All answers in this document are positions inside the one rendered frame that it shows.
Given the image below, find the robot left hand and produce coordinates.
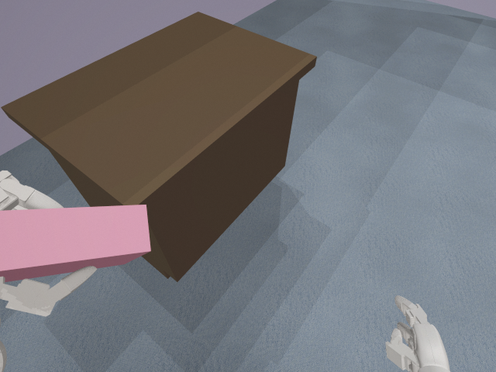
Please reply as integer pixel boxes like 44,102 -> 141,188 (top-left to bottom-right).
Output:
0,170 -> 97,316

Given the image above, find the table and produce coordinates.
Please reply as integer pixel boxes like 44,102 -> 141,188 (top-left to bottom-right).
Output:
1,12 -> 317,282

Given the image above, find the sponge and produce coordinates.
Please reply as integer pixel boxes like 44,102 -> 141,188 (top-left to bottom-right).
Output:
0,205 -> 151,282

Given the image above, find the robot right hand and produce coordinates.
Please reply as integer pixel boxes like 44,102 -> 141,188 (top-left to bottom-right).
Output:
386,295 -> 450,372

